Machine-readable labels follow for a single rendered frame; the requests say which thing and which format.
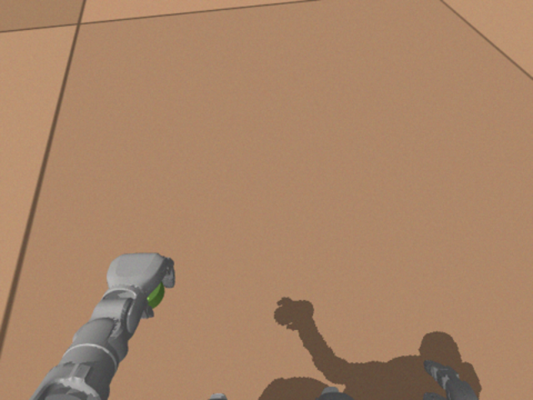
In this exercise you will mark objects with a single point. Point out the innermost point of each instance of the left robot arm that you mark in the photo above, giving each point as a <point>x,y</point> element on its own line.
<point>89,364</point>

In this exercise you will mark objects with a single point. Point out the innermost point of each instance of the tin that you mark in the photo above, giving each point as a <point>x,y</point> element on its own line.
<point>156,296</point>

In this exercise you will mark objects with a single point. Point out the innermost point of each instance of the left robot hand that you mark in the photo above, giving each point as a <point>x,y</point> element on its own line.
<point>143,271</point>

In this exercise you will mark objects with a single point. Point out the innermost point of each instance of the right robot hand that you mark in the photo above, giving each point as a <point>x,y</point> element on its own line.
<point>449,380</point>

